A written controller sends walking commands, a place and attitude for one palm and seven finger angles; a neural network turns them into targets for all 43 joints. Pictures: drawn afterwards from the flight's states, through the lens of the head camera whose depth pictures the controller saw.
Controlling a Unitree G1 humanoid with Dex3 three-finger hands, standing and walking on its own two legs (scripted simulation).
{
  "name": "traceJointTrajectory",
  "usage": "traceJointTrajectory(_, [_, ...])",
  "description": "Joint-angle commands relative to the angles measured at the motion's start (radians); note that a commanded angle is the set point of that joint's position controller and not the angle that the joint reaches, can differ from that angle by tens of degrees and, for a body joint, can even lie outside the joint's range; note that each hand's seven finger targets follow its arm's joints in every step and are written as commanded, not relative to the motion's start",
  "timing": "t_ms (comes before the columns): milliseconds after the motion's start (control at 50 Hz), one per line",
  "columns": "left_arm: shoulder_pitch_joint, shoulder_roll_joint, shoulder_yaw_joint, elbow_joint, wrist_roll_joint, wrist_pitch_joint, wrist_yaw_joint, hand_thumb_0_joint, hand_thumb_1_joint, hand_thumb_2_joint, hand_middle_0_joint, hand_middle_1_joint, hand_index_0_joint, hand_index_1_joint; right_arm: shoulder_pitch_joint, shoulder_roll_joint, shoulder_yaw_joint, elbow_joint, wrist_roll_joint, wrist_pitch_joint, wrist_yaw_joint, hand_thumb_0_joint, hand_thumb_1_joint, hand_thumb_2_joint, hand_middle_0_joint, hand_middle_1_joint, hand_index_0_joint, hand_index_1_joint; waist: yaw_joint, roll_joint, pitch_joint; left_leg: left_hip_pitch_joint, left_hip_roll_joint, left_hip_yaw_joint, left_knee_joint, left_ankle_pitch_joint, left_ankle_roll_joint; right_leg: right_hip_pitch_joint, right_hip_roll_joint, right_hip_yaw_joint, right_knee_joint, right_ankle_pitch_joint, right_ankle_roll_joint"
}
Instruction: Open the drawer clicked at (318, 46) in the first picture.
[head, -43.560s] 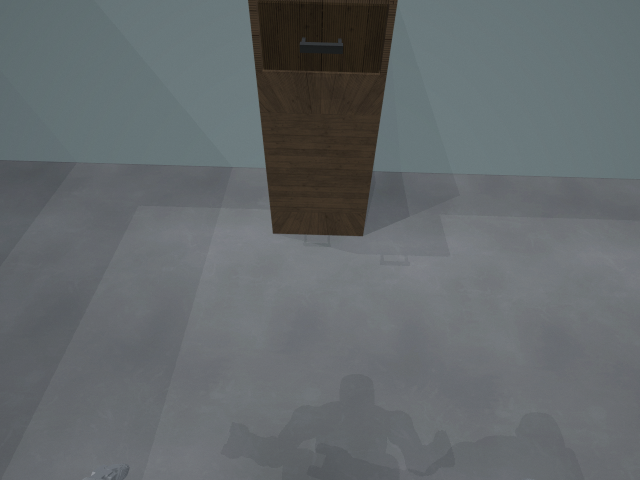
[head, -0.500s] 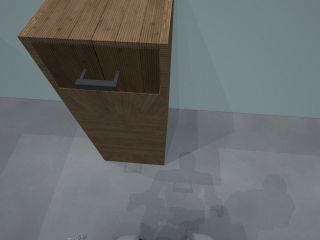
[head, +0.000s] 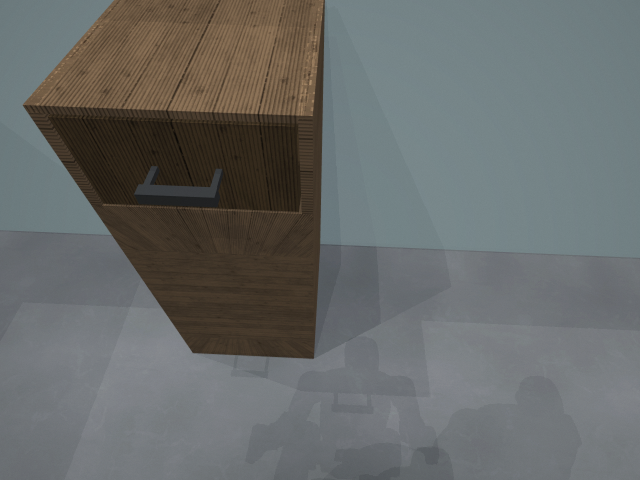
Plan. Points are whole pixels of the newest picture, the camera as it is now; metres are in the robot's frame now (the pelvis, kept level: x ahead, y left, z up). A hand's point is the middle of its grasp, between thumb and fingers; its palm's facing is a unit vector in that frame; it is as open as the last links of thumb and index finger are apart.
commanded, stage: look again from close up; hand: left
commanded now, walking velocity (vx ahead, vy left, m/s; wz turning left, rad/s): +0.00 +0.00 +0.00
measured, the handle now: (181, 185) +0.50 +0.25 +0.05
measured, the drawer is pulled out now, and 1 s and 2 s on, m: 0.00 0.00 0.00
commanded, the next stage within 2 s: shuffle to correct the standing spot in 0.58 s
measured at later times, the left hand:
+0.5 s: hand out of the picture +0.02 +0.24 -0.15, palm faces -0.01 -0.95 -0.32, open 7.4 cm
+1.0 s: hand out of the picture -0.09 +0.19 -0.18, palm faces +0.04 -0.99 -0.15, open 7.4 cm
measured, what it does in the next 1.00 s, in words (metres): shifts its weight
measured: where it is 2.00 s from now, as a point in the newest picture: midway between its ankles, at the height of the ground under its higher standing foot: outside the picture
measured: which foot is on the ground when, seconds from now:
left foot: down 0.00-1.00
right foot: down 0.00-1.00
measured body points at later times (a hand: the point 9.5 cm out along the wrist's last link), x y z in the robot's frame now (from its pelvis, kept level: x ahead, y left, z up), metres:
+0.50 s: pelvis -0.06 +0.01 +0.00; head -0.08 +0.01 +0.45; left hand +0.02 +0.29 -0.12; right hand +0.01 -0.27 -0.13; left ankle -0.03 +0.12 -0.73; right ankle -0.05 -0.12 -0.73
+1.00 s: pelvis -0.05 +0.03 +0.00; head -0.06 +0.03 +0.45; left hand -0.09 +0.24 -0.16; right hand -0.09 -0.20 -0.16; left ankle -0.02 +0.12 -0.74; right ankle -0.05 -0.12 -0.73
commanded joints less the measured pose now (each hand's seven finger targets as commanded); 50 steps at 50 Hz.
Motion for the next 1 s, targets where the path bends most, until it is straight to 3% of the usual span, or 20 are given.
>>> traceJointTrajectory(0, [0.066, 0.214, 0.061, -0.107, -0.002, -0.039, 0.027, 0.000, 0.900, 0.900, -0.200, -0.300, -0.200, -0.300, 0.029, -0.192, -0.060, -0.134, 0.001, -0.043, -0.023, 0.000, -0.900, -0.900, 0.200, 0.300, 0.200, 0.300, -0.002, -0.019, -0.284, 0.077, 0.076, -0.072, 0.107, 0.567, 0.051, 0.080, -0.109, 0.090, 0.019, 0.682, -0.068])
traceJointTrajectory(40, [0.063, 0.216, 0.059, -0.117, 0.001, -0.029, 0.029, 0.000, 0.900, 0.900, -0.200, -0.300, -0.200, -0.300, 0.029, -0.167, -0.052, -0.142, 0.000, -0.034, -0.016, 0.000, -0.900, -0.900, 0.200, 0.300, 0.200, 0.300, -0.005, -0.176, -0.200, -0.059, 0.028, -0.029, 0.082, 0.296, 0.046, 0.128, -0.138, 0.110, 0.023, 0.800, -0.076])
traceJointTrajectory(60, [0.052, 0.223, 0.059, -0.123, 0.003, -0.027, 0.030, 0.000, 0.900, 0.900, -0.200, -0.300, -0.200, -0.300, 0.026, -0.166, -0.054, -0.148, 0.001, -0.031, -0.015, 0.000, -0.900, -0.900, 0.200, 0.300, 0.200, 0.300, -0.009, -0.202, -0.173, -0.079, 0.020, -0.024, 0.057, 0.206, 0.045, 0.125, -0.148, 0.119, 0.018, 0.804, -0.081])
traceJointTrajectory(80, [0.035, 0.227, 0.058, -0.132, 0.002, -0.026, 0.030, 0.000, 0.900, 0.900, -0.200, -0.300, -0.200, -0.300, 0.026, -0.170, -0.054, -0.145, 0.002, -0.031, -0.014, 0.000, -0.900, -0.900, 0.200, 0.300, 0.200, 0.300, -0.014, -0.165, -0.156, -0.063, 0.024, -0.024, 0.026, 0.204, 0.046, 0.103, -0.146, 0.116, 0.016, 0.765, -0.079])
traceJointTrajectory(140, [0.001, 0.238, 0.048, -0.151, -0.005, -0.024, 0.024, 0.000, 0.900, 0.900, -0.200, -0.300, -0.200, -0.300, 0.025, -0.208, -0.054, -0.126, -0.004, -0.033, -0.008, 0.000, -0.900, -0.900, 0.200, 0.300, 0.200, 0.300, -0.017, -0.024, -0.133, 0.057, 0.072, -0.056, 0.009, 0.417, 0.058, -0.005, -0.088, 0.076, 0.004, 0.520, -0.054])
traceJointTrajectory(160, [-0.010, 0.249, 0.046, -0.148, -0.006, -0.023, 0.022, 0.000, 0.900, 0.900, -0.200, -0.300, -0.200, -0.300, 0.014, -0.222, -0.055, -0.123, -0.004, -0.033, -0.006, 0.000, -0.900, -0.900, 0.200, 0.300, 0.200, 0.300, -0.014, 0.017, -0.123, 0.063, 0.085, -0.068, 0.001, 0.434, 0.059, -0.022, -0.083, 0.069, -0.010, 0.441, -0.048])
traceJointTrajectory(300, [-0.069, 0.280, 0.030, -0.119, -0.004, -0.018, 0.002, 0.000, 0.900, 0.900, -0.200, -0.300, -0.200, -0.300, -0.032, -0.262, -0.039, -0.104, -0.007, -0.027, 0.010, 0.000, -0.900, -0.900, 0.200, 0.300, 0.200, 0.300, -0.013, 0.013, 0.034, -0.048, 0.086, -0.108, -0.144, 0.022, 0.046, -0.098, -0.074, 0.098, -0.154, 0.027, -0.037])
traceJointTrajectory(360, [-0.064, 0.275, 0.025, -0.105, -0.002, -0.015, -0.002, 0.000, 0.900, 0.900, -0.200, -0.300, -0.200, -0.300, -0.019, -0.265, -0.033, -0.089, -0.008, -0.026, 0.014, 0.000, -0.900, -0.900, 0.200, 0.300, 0.200, 0.300, -0.012, 0.017, 0.027, -0.065, 0.088, -0.124, -0.188, -0.088, 0.044, -0.092, -0.072, 0.097, -0.174, -0.034, -0.031])
traceJointTrajectory(440, [-0.049, 0.264, 0.020, -0.084, -0.001, -0.015, -0.003, 0.000, 0.900, 0.900, -0.200, -0.300, -0.200, -0.300, 0.000, -0.263, -0.028, -0.067, -0.007, -0.027, 0.017, 0.000, -0.900, -0.900, 0.200, 0.300, 0.200, 0.300, -0.012, 0.008, -0.013, -0.059, 0.094, -0.137, -0.212, -0.119, 0.042, -0.072, -0.073, 0.092, -0.183, -0.039, -0.024])
traceJointTrajectory(520, [-0.026, 0.250, 0.015, -0.054, -0.002, -0.017, -0.002, 0.000, 0.900, 0.900, -0.200, -0.300, -0.200, -0.300, 0.024, -0.256, -0.023, -0.040, -0.003, -0.028, 0.017, 0.000, -0.900, -0.900, 0.200, 0.300, 0.200, 0.300, -0.014, 0.011, -0.036, -0.048, 0.098, -0.141, -0.221, -0.114, 0.038, -0.061, -0.077, 0.088, -0.189, -0.022, -0.019])
traceJointTrajectory(660, [0.034, 0.202, 0.008, 0.006, -0.003, -0.017, 0.004, 0.000, 0.900, 0.900, -0.200, -0.300, -0.200, -0.300, 0.078, -0.216, -0.018, 0.025, -0.001, -0.023, 0.014, 0.000, -0.900, -0.900, 0.200, 0.300, 0.200, 0.300, -0.016, 0.001, -0.008, -0.060, 0.090, -0.137, -0.222, -0.108, 0.033, -0.081, -0.080, 0.094, -0.208, -0.032, -0.016])
traceJointTrajectory(700, [0.087, 0.144, -0.001, 0.031, -0.001, -0.011, 0.008, 0.000, 0.900, 0.900, -0.200, -0.300, -0.200, -0.300, 0.114, -0.156, -0.006, 0.048, -0.003, -0.013, 0.015, 0.000, -0.900, -0.900, 0.200, 0.300, 0.200, 0.300, -0.014, -0.002, -0.018, -0.063, 0.077, -0.115, -0.204, -0.155, 0.027, -0.080, -0.081, 0.097, -0.213, -0.110, -0.012])
traceJointTrajectory(760, [0.131, 0.140, 0.009, 0.045, 0.004, -0.002, 0.008, 0.000, 0.900, 0.900, -0.200, -0.300, -0.200, -0.300, 0.150, -0.138, -0.008, 0.063, -0.008, 0.000, 0.016, 0.000, -0.900, -0.900, 0.200, 0.300, 0.200, 0.300, -0.007, -0.022, 0.009, -0.100, 0.055, -0.093, -0.160, -0.238, 0.031, -0.112, -0.091, 0.129, -0.229, -0.269, -0.024])
traceJointTrajectory(820, [0.153, 0.141, 0.020, 0.050, 0.001, -0.004, 0.006, 0.000, 0.900, 0.900, -0.200, -0.300, -0.200, -0.300, 0.180, -0.109, -0.007, 0.066, -0.006, -0.001, 0.015, 0.000, -0.900, -0.900, 0.200, 0.300, 0.200, 0.300, -0.013, -0.069, 0.045, -0.106, 0.019, -0.043, -0.063, -0.168, 0.031, -0.137, -0.122, 0.182, -0.249, -0.289, -0.055])
traceJointTrajectory(860, [0.154, 0.131, 0.030, 0.045, 0.000, -0.004, 0.005, 0.000, 0.900, 0.900, -0.200, -0.300, -0.200, -0.300, 0.218, -0.087, -0.009, 0.071, -0.007, -0.005, 0.012, 0.000, -0.900, -0.900, 0.200, 0.300, 0.200, 0.300, -0.025, -0.072, 0.032, -0.090, 0.009, -0.020, -0.032, -0.146, 0.033, -0.147, -0.136, 0.182, -0.242, -0.296, -0.069])
traceJointTrajectory(900, [0.160, 0.110, 0.032, 0.040, -0.001, -0.007, 0.004, 0.000, 0.900, 0.900, -0.200, -0.300, -0.200, -0.300, 0.242, -0.081, -0.011, 0.072, -0.004, -0.017, 0.011, 0.000, -0.900, -0.900, 0.200, 0.300, 0.200, 0.300, -0.029, -0.035, 0.031, -0.071, 0.029, -0.049, -0.074, -0.160, 0.045, -0.154, -0.113, 0.147, -0.183, -0.253, -0.070])
traceJointTrajectory(920, [0.167, 0.095, 0.030, 0.038, 0.000, -0.007, 0.003, 0.000, 0.900, 0.900, -0.200, -0.300, -0.200, -0.300, 0.251, -0.094, -0.014, 0.074, -0.004, -0.019, 0.009, 0.000, -0.900, -0.900, 0.200, 0.300, 0.200, 0.300, -0.028, 0.015, 0.038, -0.060, 0.054, -0.089, -0.115, -0.210, 0.055, -0.177, -0.086, 0.113, -0.138, -0.244, -0.062])
traceJointTrajectory(940, [0.164, 0.073, 0.028, 0.034, 0.003, -0.007, 0.002, 0.000, 0.900, 0.900, -0.200, -0.300, -0.200, -0.300, 0.268, -0.105, -0.019, 0.077, -0.005, -0.022, 0.008, 0.000, -0.900, -0.900, 0.200, 0.300, 0.200, 0.300, -0.031, 0.068, 0.059, -0.061, 0.094, -0.144, -0.177, -0.283, 0.072, -0.205, -0.053, 0.064, -0.071, -0.226, -0.051])
traceJointTrajectory(980, [0.161, 0.015, 0.018, 0.026, 0.012, -0.010, 0.000, 0.000, 0.900, 0.900, -0.200, -0.300, -0.200, -0.300, 0.298, -0.146, -0.034, 0.082, -0.005, -0.025, 0.003, 0.000, -0.900, -0.900, 0.200, 0.300, 0.200, 0.300, -0.038, 0.190, 0.097, -0.059, 0.217, -0.329, -0.336, -0.468, 0.139, -0.266, 0.015, -0.068, 0.154, -0.117, -0.024])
